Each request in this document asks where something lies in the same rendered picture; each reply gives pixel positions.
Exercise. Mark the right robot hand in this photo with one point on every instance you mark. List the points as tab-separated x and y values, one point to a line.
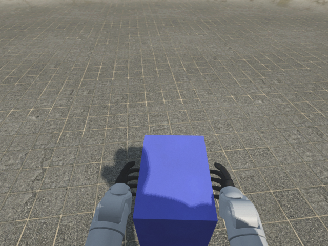
225	178

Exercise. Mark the carton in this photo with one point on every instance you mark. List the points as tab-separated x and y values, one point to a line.
174	204

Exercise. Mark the left robot hand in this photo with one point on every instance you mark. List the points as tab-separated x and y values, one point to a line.
124	178

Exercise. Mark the robot left forearm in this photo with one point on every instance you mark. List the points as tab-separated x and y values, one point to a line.
110	218

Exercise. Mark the robot right forearm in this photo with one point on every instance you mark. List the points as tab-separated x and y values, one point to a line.
243	224

